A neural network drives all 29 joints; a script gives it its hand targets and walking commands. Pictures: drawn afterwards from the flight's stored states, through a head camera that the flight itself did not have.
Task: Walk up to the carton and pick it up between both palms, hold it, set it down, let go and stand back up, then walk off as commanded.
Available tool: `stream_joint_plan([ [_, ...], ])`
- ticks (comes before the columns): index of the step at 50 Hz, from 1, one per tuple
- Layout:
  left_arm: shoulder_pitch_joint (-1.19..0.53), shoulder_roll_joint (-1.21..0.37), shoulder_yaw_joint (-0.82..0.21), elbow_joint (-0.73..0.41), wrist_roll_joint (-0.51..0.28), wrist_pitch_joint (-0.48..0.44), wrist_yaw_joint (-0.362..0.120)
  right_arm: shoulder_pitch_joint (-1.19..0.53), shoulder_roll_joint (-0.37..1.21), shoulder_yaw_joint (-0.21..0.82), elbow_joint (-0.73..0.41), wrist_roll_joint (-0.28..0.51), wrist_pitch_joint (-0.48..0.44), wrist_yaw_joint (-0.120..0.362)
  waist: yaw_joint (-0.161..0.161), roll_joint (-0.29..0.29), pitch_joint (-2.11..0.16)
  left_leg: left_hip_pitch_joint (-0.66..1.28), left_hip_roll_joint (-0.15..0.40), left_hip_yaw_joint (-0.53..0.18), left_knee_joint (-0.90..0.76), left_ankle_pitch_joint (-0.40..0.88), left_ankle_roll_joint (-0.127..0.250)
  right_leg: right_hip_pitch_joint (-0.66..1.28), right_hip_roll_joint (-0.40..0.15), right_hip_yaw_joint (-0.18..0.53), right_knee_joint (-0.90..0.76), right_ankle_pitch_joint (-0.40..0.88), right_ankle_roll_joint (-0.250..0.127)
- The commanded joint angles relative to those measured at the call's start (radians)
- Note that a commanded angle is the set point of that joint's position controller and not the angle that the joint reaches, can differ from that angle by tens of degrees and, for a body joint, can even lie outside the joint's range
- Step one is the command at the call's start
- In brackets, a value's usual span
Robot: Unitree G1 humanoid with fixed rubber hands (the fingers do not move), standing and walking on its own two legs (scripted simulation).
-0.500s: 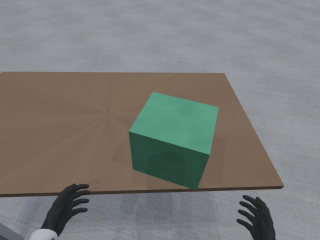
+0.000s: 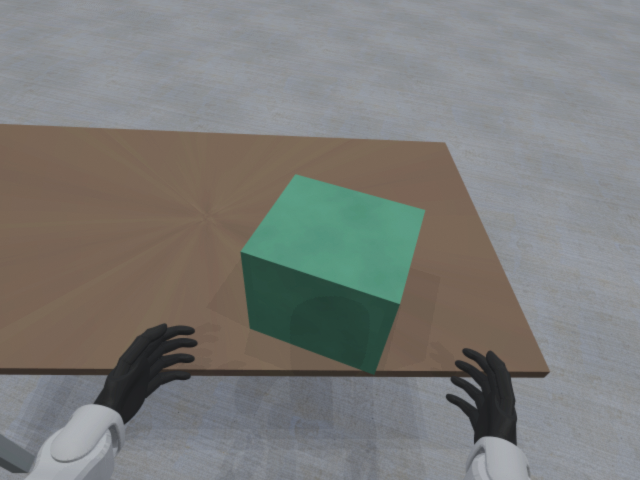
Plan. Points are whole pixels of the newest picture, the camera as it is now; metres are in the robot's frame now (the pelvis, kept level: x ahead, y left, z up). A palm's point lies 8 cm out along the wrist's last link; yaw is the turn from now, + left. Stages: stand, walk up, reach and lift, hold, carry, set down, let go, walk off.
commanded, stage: reach and lift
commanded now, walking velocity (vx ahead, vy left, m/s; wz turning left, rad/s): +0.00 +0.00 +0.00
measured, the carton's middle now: (333, 271) +0.43 +0.03 +0.00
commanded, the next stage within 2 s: none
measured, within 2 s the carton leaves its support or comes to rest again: neither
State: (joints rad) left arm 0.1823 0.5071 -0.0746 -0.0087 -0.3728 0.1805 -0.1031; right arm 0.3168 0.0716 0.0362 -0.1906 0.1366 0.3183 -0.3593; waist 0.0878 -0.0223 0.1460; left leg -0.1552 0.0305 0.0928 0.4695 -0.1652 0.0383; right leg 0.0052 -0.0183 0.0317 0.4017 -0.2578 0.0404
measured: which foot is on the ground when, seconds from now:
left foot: down 0.00-1.00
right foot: down 0.00-1.00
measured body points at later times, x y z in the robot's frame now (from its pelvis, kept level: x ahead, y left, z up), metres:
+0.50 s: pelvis +0.05 -0.01 +0.01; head +0.09 +0.00 +0.45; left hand +0.31 +0.24 +0.06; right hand +0.29 -0.17 +0.05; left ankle +0.07 +0.09 -0.74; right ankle -0.01 -0.16 -0.74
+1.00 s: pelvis +0.04 +0.00 +0.01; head +0.07 +0.02 +0.46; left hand +0.39 +0.25 +0.11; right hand +0.33 -0.17 +0.09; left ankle +0.07 +0.09 -0.74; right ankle -0.01 -0.16 -0.74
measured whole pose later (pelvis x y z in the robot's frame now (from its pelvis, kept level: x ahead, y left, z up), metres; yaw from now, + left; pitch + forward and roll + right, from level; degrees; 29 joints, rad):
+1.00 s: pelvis +0.04 +0.00 +0.01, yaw -2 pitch -4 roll +0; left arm -0.25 0.45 0.17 0.04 -0.26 0.45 -0.17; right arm -0.05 -0.13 0.12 -0.10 0.32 0.28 -0.38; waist 0.01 -0.05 0.13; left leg -0.14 0.02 0.12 0.36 -0.16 0.03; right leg 0.02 -0.04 0.05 0.27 -0.22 0.05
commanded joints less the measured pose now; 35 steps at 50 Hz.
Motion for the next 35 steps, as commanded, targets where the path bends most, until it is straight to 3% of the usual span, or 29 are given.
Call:
stream_joint_plan([
  [1,-0.266,0.177,0.157,-0.241,-0.019,-0.053,0.016,-0.229,-0.008,0.033,-0.251,0.015,-0.025,-0.002,-0.009,0.165,-0.179,0.148,0.078,-0.089,-0.180,-0.203,-0.031,-0.200,-0.042,0.013,-0.122,-0.096,-0.078],
  [2,-0.290,0.198,0.174,-0.256,-0.009,-0.052,0.019,-0.229,-0.025,0.053,-0.271,0.026,-0.027,0.002,0.005,0.157,-0.214,0.151,0.066,-0.082,-0.164,-0.169,-0.032,-0.196,-0.041,0.022,-0.124,-0.082,-0.072],
  [3,-0.281,0.182,0.165,-0.176,-0.010,-0.035,0.011,-0.246,-0.026,0.058,-0.257,0.024,-0.016,-0.003,-0.009,0.124,-0.203,0.179,0.064,-0.079,-0.163,-0.164,-0.017,-0.224,-0.036,0.024,-0.129,-0.104,-0.073],
  [4,-0.251,0.179,0.185,-0.168,0.000,-0.024,0.007,-0.208,-0.037,0.093,-0.301,0.049,-0.011,-0.010,0.014,0.114,-0.181,0.197,0.049,-0.069,-0.160,-0.117,-0.009,-0.221,-0.040,0.030,-0.144,-0.079,-0.060],
  [5,-0.269,0.209,0.203,-0.193,0.003,-0.011,0.003,-0.229,-0.046,0.082,-0.250,0.038,0.015,-0.021,-0.003,0.100,-0.174,0.218,0.053,-0.073,-0.160,-0.118,-0.007,-0.221,-0.046,0.026,-0.150,-0.074,-0.059],
  [7,-0.304,0.193,0.206,-0.204,0.011,0.001,0.000,-0.246,-0.041,0.063,-0.262,0.056,0.010,-0.022,-0.002,0.139,-0.204,0.233,0.055,-0.078,-0.160,-0.095,-0.026,-0.227,-0.043,0.023,-0.144,-0.044,-0.066],
  [10,-0.359,0.181,0.206,-0.165,0.006,0.031,-0.017,-0.312,-0.059,0.035,-0.248,0.052,0.005,-0.028,-0.029,0.117,-0.242,0.256,0.050,-0.075,-0.159,-0.070,-0.018,-0.210,-0.033,0.013,-0.140,-0.020,-0.055],
  [11,-0.320,0.162,0.201,-0.186,0.016,0.039,-0.019,-0.243,-0.063,0.038,-0.212,0.050,0.014,-0.030,-0.018,0.161,-0.185,0.261,0.059,-0.072,-0.156,0.009,-0.042,-0.218,-0.037,0.015,-0.141,0.042,-0.060],
  [12,-0.325,0.175,0.206,-0.205,0.015,0.061,-0.026,-0.238,-0.067,0.048,-0.216,0.055,0.015,-0.032,-0.024,0.160,-0.200,0.262,0.062,-0.080,-0.152,0.001,-0.040,-0.197,-0.043,0.023,-0.151,0.041,-0.060],
  [13,-0.285,0.172,0.229,-0.203,0.035,0.074,-0.034,-0.204,-0.081,0.052,-0.238,0.060,0.007,-0.039,-0.005,0.148,-0.185,0.271,0.059,-0.070,-0.153,0.040,-0.046,-0.188,-0.038,0.009,-0.145,0.089,-0.052],
  [15,-0.213,0.144,0.247,-0.262,0.048,0.082,-0.049,-0.104,-0.081,0.068,-0.259,0.053,-0.018,-0.046,-0.010,0.098,-0.193,0.325,0.047,-0.056,-0.127,0.203,-0.054,-0.139,-0.023,0.010,-0.141,0.246,-0.042],
  [16,-0.229,0.148,0.252,-0.348,0.049,0.093,-0.048,-0.109,-0.120,0.068,-0.336,0.056,-0.043,-0.055,-0.027,0.110,-0.261,0.343,0.047,-0.066,-0.113,0.256,-0.066,-0.125,-0.016,0.013,-0.136,0.294,-0.034],
  [17,-0.235,0.163,0.260,-0.349,0.028,0.088,-0.056,-0.107,-0.088,0.070,-0.322,0.051,-0.055,-0.058,-0.027,0.096,-0.257,0.335,0.040,-0.062,-0.089,0.304,-0.071,-0.124,-0.020,0.011,-0.125,0.361,-0.029],
  [18,-0.316,0.166,0.266,-0.391,0.039,0.087,-0.060,-0.213,-0.119,0.084,-0.327,0.054,-0.076,-0.056,-0.034,0.128,-0.314,0.341,0.021,-0.044,-0.066,0.334,-0.057,-0.135,-0.024,0.013,-0.110,0.433,-0.017],
  [19,-0.260,0.134,0.265,-0.308,0.045,0.087,-0.062,-0.195,-0.111,0.086,-0.321,0.046,-0.082,-0.049,-0.032,0.103,-0.271,0.335,0.032,-0.058,-0.078,0.339,-0.066,-0.152,-0.022,-0.006,-0.109,0.457,-0.016],
  [21,-0.269,0.152,0.288,-0.310,0.073,0.079,-0.067,-0.175,-0.140,0.110,-0.322,0.055,-0.118,-0.044,-0.024,0.099,-0.290,0.345,0.017,-0.048,-0.078,0.340,-0.054,-0.140,-0.023,-0.007,-0.102,0.505,0.002],
  [22,-0.216,0.151,0.299,-0.350,0.067,0.065,-0.056,-0.117,-0.121,0.084,-0.358,0.057,-0.138,-0.044,-0.018,0.077,-0.321,0.357,0.025,-0.058,-0.069,0.377,-0.072,-0.119,-0.019,-0.006,-0.103,0.543,-0.003],
  [23,-0.291,0.149,0.300,-0.352,0.071,0.065,-0.057,-0.204,-0.134,0.096,-0.319,0.066,-0.147,-0.037,-0.018,0.117,-0.319,0.348,0.013,-0.047,-0.063,0.376,-0.069,-0.137,-0.029,-0.005,-0.101,0.524,-0.007],
  [24,-0.256,0.143,0.296,-0.397,0.061,0.058,-0.053,-0.164,-0.133,0.127,-0.357,0.088,-0.177,-0.034,-0.017,0.098,-0.371,0.367,0.007,-0.055,-0.051,0.441,-0.071,-0.106,-0.026,-0.005,-0.083,0.630,0.004],
  [25,-0.298,0.160,0.307,-0.416,0.085,0.058,-0.051,-0.178,-0.145,0.130,-0.338,0.091,-0.183,-0.034,-0.033,0.133,-0.381,0.367,-0.003,-0.056,-0.048,0.464,-0.069,-0.102,-0.032,-0.010,-0.072,0.705,0.013],
  [26,-0.256,0.165,0.323,-0.404,0.080,0.051,-0.049,-0.138,-0.138,0.138,-0.335,0.097,-0.194,-0.034,-0.016,0.119,-0.410,0.389,-0.003,-0.055,-0.037,0.491,-0.073,-0.104,-0.024,-0.012,-0.075,0.729,0.017],
  [27,-0.283,0.164,0.306,-0.417,0.073,0.032,-0.044,-0.150,-0.148,0.128,-0.359,0.081,-0.225,-0.028,-0.023,0.102,-0.435,0.384,-0.006,-0.056,-0.036,0.503,-0.073,-0.103,-0.020,0.004,-0.072,0.734,0.013],
  [29,-0.284,0.148,0.320,-0.397,0.096,0.038,-0.043,-0.154,-0.186,0.112,-0.297,0.080,-0.225,-0.021,-0.045,0.119,-0.455,0.398,-0.007,-0.061,-0.037,0.515,-0.078,-0.105,-0.022,-0.006,-0.073,0.776,0.020],
  [30,-0.319,0.155,0.312,-0.325,0.083,0.043,-0.058,-0.186,-0.169,0.105,-0.254,0.073,-0.232,-0.024,-0.053,0.081,-0.426,0.394,-0.005,-0.063,-0.038,0.482,-0.073,-0.135,-0.019,-0.014,-0.084,0.707,0.012],
  [31,-0.340,0.150,0.305,-0.383,0.098,0.055,-0.055,-0.201,-0.190,0.099,-0.276,0.085,-0.234,-0.022,-0.048,0.107,-0.413,0.399,-0.003,-0.061,-0.057,0.445,-0.067,-0.119,-0.022,-0.015,-0.096,0.677,0.004],
  [32,-0.398,0.167,0.302,-0.337,0.094,0.060,-0.059,-0.263,-0.193,0.082,-0.233,0.090,-0.232,-0.024,-0.067,0.123,-0.428,0.402,-0.005,-0.067,-0.049,0.429,-0.074,-0.150,-0.031,-0.017,-0.099,0.680,0.012],
  [33,-0.365,0.162,0.318,-0.339,0.089,0.061,-0.063,-0.216,-0.174,0.128,-0.277,0.093,-0.247,-0.026,-0.047,0.078,-0.458,0.404,-0.011,-0.060,-0.048,0.434,-0.061,-0.114,-0.034,-0.006,-0.092,0.753,0.023],
  [34,-0.445,0.181,0.334,-0.290,0.093,0.072,-0.062,-0.281,-0.199,0.108,-0.232,0.101,-0.222,-0.026,-0.063,0.099,-0.424,0.380,-0.018,-0.064,-0.057,0.417,-0.061,-0.120,-0.031,-0.012,-0.085,0.747,0.025],
  [35,-0.405,0.157,0.336,-0.242,0.101,0.108,-0.075,-0.268,-0.200,0.109,-0.191,0.122,-0.206,-0.037,-0.051,0.077,-0.408,0.404,-0.010,-0.061,-0.057,0.456,-0.057,-0.075,-0.030,-0.007,-0.096,0.795,0.024],
])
